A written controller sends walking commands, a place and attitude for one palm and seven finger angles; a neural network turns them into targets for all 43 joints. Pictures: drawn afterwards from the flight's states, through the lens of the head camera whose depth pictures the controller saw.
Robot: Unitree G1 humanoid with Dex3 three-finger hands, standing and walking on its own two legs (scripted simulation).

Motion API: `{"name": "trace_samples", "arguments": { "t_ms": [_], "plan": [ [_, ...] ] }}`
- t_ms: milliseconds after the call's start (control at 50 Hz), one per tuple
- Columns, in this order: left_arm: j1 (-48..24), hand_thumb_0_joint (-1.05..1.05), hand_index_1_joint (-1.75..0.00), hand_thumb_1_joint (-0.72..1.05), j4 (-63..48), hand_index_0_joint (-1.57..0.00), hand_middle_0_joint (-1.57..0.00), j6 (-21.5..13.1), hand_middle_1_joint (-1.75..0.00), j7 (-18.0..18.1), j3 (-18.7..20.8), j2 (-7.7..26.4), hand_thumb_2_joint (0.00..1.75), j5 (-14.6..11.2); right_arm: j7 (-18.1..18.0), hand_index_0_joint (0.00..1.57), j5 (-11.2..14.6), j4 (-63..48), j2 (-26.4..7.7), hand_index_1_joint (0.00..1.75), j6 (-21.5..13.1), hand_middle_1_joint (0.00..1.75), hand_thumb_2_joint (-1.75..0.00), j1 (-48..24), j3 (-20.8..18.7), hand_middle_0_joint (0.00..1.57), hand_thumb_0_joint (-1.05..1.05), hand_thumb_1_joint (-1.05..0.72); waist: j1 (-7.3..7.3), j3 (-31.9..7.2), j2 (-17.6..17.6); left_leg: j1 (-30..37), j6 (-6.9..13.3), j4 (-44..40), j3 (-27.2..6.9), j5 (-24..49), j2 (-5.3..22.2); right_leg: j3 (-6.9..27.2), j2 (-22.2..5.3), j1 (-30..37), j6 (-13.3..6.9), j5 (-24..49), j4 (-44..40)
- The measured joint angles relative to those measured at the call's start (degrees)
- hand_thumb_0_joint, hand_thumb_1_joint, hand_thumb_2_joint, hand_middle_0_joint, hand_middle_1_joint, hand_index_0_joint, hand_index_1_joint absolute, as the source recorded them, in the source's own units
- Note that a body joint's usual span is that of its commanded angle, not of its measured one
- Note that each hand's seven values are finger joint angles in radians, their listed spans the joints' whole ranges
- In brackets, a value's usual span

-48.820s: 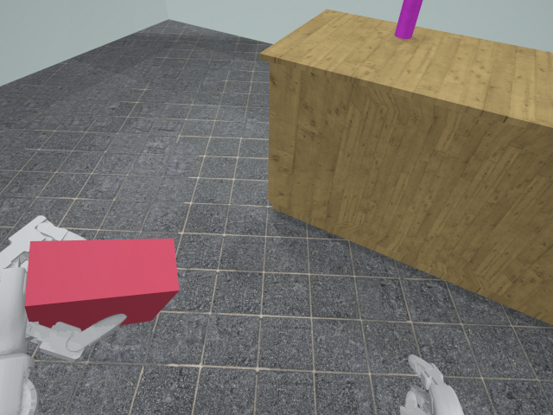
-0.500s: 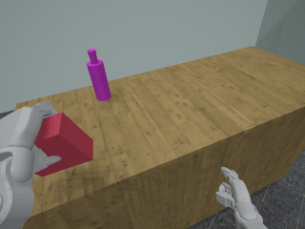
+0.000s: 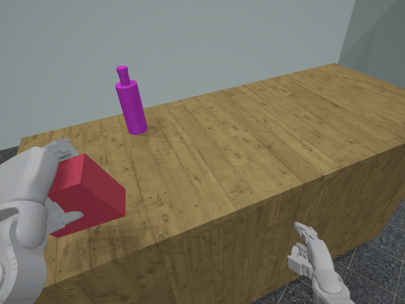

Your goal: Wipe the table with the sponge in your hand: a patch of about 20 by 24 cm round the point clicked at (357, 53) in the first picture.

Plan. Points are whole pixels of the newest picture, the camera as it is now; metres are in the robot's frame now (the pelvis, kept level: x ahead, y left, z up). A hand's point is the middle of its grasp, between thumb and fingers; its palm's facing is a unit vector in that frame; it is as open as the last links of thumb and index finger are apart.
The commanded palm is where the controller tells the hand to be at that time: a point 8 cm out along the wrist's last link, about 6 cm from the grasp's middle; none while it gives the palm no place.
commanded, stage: bring the sponge back beside the body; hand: left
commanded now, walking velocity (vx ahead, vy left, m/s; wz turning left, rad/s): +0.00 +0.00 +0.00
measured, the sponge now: (78, 204) +0.21 +0.28 +0.14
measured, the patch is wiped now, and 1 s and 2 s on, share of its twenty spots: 0.95 0.95 0.95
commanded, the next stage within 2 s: step back with the hand held close in 0.12 s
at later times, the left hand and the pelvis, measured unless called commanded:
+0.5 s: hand (66, 176) +0.19 +0.25 +0.24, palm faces +0.44 -0.81 -0.39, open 10.1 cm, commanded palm +0.14 +0.30 +0.25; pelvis +0.00 +0.01 -0.01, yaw +4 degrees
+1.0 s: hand (30, 194) +0.15 +0.26 +0.24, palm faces +0.51 -0.77 -0.37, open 10.1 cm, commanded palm +0.08 +0.31 +0.25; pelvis -0.06 +0.02 -0.03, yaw +5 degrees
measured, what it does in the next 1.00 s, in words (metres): shifts its weight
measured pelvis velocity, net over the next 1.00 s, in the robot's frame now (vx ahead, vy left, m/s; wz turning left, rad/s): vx -0.06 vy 0.02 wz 0.09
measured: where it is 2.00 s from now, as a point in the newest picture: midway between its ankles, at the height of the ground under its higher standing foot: outside the picture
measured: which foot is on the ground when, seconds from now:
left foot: down 0.00-1.00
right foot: down 0.00-1.00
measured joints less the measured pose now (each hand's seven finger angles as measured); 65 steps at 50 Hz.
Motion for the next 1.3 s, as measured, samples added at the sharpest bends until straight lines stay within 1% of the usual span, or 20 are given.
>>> {"name": "trace_samples", "arguments": {
  "t_ms": [260,280,300,320,340,380,440,480,540,600,660,780,860,960,1020,1080,1140,1180,1240,1300],
  "plan": [
    [-0.55,-0.01,-1.31,-0.53,0.10,-0.78,-0.69,0.22,-1.35,0.01,-0.76,-0.43,1.07,0.53,0.03,0.20,0.04,-0.09,0.09,0.30,-0.05,0.30,-0.90,0.09,0.30,0.20,0.01,-0.90,0.17,0.01,0.16,0.20,0.21,-0.59,-0.08,0.33,-0.29,-0.04,-0.32,0.17,0.18,0.12,-0.35],
    [-1.35,-0.01,-1.31,-0.53,1.22,-0.78,-0.69,-2.63,-1.35,1.16,1.98,-1.35,1.07,-8.36,0.14,0.20,-0.05,-1.72,0.00,0.30,0.39,0.30,-0.90,1.01,0.11,0.20,0.01,-0.90,-0.33,-0.32,0.13,-0.94,0.28,0.16,-0.85,0.21,-0.35,-0.84,-0.37,-0.35,0.25,0.12,-0.46],
    [-2.22,-0.01,-1.31,-0.53,2.56,-0.78,-0.69,-7.34,-1.35,1.90,5.18,-2.01,1.07,-18.32,0.26,0.20,-0.50,-3.66,-0.03,0.30,0.10,0.30,-0.90,2.35,0.21,0.20,0.01,-0.90,-0.94,-0.58,-0.30,-2.67,0.49,1.46,-1.67,-0.28,-0.35,-1.89,-0.39,-1.29,0.27,0.12,-0.44],
    [-2.51,-0.01,-1.31,-0.53,3.62,-0.78,-0.69,-12.39,-1.35,2.74,7.64,-2.27,1.07,-25.79,0.40,0.20,-1.03,-5.30,0.18,0.30,-0.44,0.30,-0.90,3.72,0.50,0.20,0.01,-0.90,-1.74,-0.83,-1.12,-4.67,0.77,3.03,-2.23,-1.27,-0.21,-2.91,-0.37,-2.50,0.17,0.11,-0.26],
    [-1.93,-0.01,-1.31,-0.53,3.48,-0.78,-0.69,-16.76,-1.35,3.74,9.65,-2.57,1.07,-30.99,0.68,0.20,-1.46,-6.63,0.54,0.30,-0.88,0.30,-0.90,5.02,0.77,0.20,0.01,-0.90,-2.71,-1.00,-2.05,-6.58,0.90,4.89,-2.54,-2.19,0.09,-3.76,-0.27,-3.78,0.01,0.06,0.02],
    [1.43,-0.01,-1.31,-0.53,-0.08,-0.78,-0.69,-23.76,-1.35,5.80,13.09,-3.76,1.07,-37.08,1.40,0.20,-2.21,-8.29,1.07,0.30,-1.19,0.30,-0.90,7.37,1.10,0.20,0.01,-0.90,-4.91,-1.15,-3.59,-8.62,0.78,7.16,-2.59,-2.23,1.16,-4.80,0.21,-6.25,-0.24,-0.29,1.15],
    [7.09,-0.01,-1.31,-0.53,-6.90,-0.78,-0.69,-31.88,-1.35,7.89,16.88,-5.58,1.07,-41.15,1.80,0.20,-3.11,-7.47,1.42,0.30,-0.81,0.30,-0.90,10.25,0.32,0.20,0.01,-0.90,-7.57,-0.35,-6.10,-10.35,-0.43,7.71,-2.06,-3.85,0.91,-4.83,-0.32,-9.02,0.13,-1.35,3.66],
    [9.64,-0.01,-1.31,-0.53,-9.73,-0.78,-0.69,-35.47,-1.35,8.71,18.96,-5.99,1.07,-42.05,1.73,0.21,-3.44,-6.00,1.21,0.30,-0.37,0.30,-0.90,12.40,-0.84,0.20,0.01,-0.90,-8.49,-0.09,-7.07,-11.23,-0.11,7.93,-1.60,-3.48,0.46,-4.45,-0.78,-10.16,0.65,-1.59,4.46],
    [10.38,-0.01,-1.31,-0.54,-10.35,-0.78,-0.69,-38.69,-1.35,9.62,22.13,-4.93,1.07,-42.21,1.52,0.20,-3.53,-3.29,0.60,0.30,0.04,0.30,-0.90,15.25,-2.64,0.20,0.01,-0.90,-9.11,0.25,-7.79,-12.01,0.51,7.87,-0.99,-3.08,-0.19,-3.93,-1.45,-11.35,1.31,-1.62,5.30],
    [9.10,-0.01,-1.31,-0.54,-8.04,-0.78,-0.69,-40.04,-1.35,10.35,24.70,-4.07,1.07,-41.80,1.40,0.20,-3.52,-1.17,0.04,0.30,-0.18,0.30,-0.90,17.24,-3.92,0.20,0.01,-0.90,-9.53,0.42,-7.61,-12.68,0.96,7.93,-0.61,-2.61,-0.49,-3.61,-1.77,-12.04,1.82,-1.18,5.39],
    [8.42,-0.01,-1.31,-0.54,-5.73,-0.78,-0.69,-40.46,-1.35,10.92,26.04,-4.60,1.07,-41.30,1.50,0.20,-3.51,-0.48,-0.16,0.30,-0.91,0.30,-0.90,18.06,-4.53,0.20,0.01,-0.90,-10.10,0.44,-7.22,-13.28,1.33,7.88,0.02,-2.04,-0.64,-3.05,-1.95,-12.81,2.22,-0.53,5.49],
    [9.56,-0.01,-1.31,-0.54,-5.67,-0.78,-0.69,-41.28,-1.35,10.52,25.01,-7.43,1.07,-39.24,2.06,0.20,-4.02,-1.71,0.74,0.30,-3.02,0.30,-0.90,17.16,-4.55,0.20,0.01,-0.90,-10.53,0.49,-6.64,-14.80,1.87,8.96,1.46,-1.64,-0.51,-1.82,-1.80,-14.82,2.73,0.17,7.00],
    [9.37,-0.01,-1.31,-0.54,-6.38,-0.78,-0.69,-42.62,-1.35,9.80,24.29,-7.42,1.07,-38.21,2.42,0.20,-4.48,-2.46,1.67,0.30,-3.95,0.30,-0.90,15.77,-4.33,0.20,0.01,-0.90,-10.34,0.46,-5.91,-16.20,1.72,11.14,1.24,-2.33,0.12,-2.28,-1.19,-15.63,2.52,0.28,7.88],
    [6.69,-0.01,-1.31,-0.54,-7.04,-0.78,-0.70,-43.90,-1.35,10.37,23.66,-6.35,1.07,-39.43,2.67,0.20,-4.15,-2.10,1.98,0.30,-3.73,0.30,-0.90,13.61,-4.20,0.20,0.01,-0.90,-10.77,0.21,-5.61,-20.13,0.34,15.93,1.07,-7.53,1.35,-4.72,-1.51,-17.57,1.90,0.22,9.17],
    [6.26,-0.01,-1.31,-0.54,-8.62,-0.78,-0.70,-43.94,-1.35,10.92,23.72,-5.72,1.07,-40.34,2.53,0.20,-3.67,-1.67,1.96,0.30,-3.17,0.30,-0.90,12.21,-4.15,0.20,0.01,-0.90,-11.25,0.97,-6.49,-21.30,0.02,16.69,2.71,-5.92,2.18,-5.77,-2.72,-18.78,2.20,-0.41,11.35],
    [7.36,-0.01,-1.31,-0.54,-10.01,-0.78,-0.70,-43.98,-1.35,11.19,24.81,-5.65,1.07,-40.40,2.18,0.20,-3.78,-2.55,1.86,0.30,-3.33,0.30,-0.90,12.22,-4.01,0.20,0.01,-0.90,-10.33,1.25,-7.32,-21.50,1.59,15.69,4.78,-1.36,2.54,-5.15,-3.38,-20.44,2.86,-3.02,14.32],
    [6.33,-0.01,-1.31,-0.54,-8.74,-0.78,-0.70,-43.77,-1.35,11.50,26.07,-6.22,1.07,-39.43,2.20,0.20,-4.38,-2.49,2.66,0.30,-5.31,0.30,-0.90,12.56,-4.48,0.20,0.01,-0.90,-8.74,1.74,-7.11,-20.86,2.14,14.41,5.54,-0.76,2.85,-1.76,-1.77,-22.89,3.80,-11.06,28.02],
    [4.23,-0.01,-1.31,-0.54,-6.70,-0.78,-0.70,-43.44,-1.35,11.68,26.12,-6.79,1.07,-39.37,2.65,0.20,-4.35,-1.46,3.56,0.30,-6.50,0.30,-0.90,12.75,-4.45,0.20,0.01,-0.90,-7.87,1.80,-7.02,-19.98,1.90,12.37,5.51,0.60,3.23,-1.00,-1.60,-21.85,4.14,-13.27,31.39],
    [1.73,-0.01,-1.31,-0.54,-4.50,-0.78,-0.70,-42.48,-1.35,11.90,25.40,-8.83,1.07,-39.51,3.34,0.20,-4.15,-0.49,4.38,0.30,-7.30,0.30,-0.90,12.72,-3.37,0.20,0.01,-0.90,-7.22,1.68,-6.39,-18.85,1.37,9.32,5.32,2.76,4.38,-1.64,-2.57,-16.83,4.31,-13.77,24.62],
    [1.42,-0.01,-1.32,-0.54,-4.38,-0.78,-0.70,-41.90,-1.35,11.42,24.21,-10.32,1.07,-39.69,3.92,0.20,-4.25,-1.03,4.70,0.30,-7.66,0.30,-0.90,12.21,-2.12,0.20,0.01,-0.90,-7.66,1.48,-5.52,-19.46,0.69,8.26,5.15,4.17,5.66,-1.93,-3.34,-11.15,4.16,-10.11,13.99]
  ]
}}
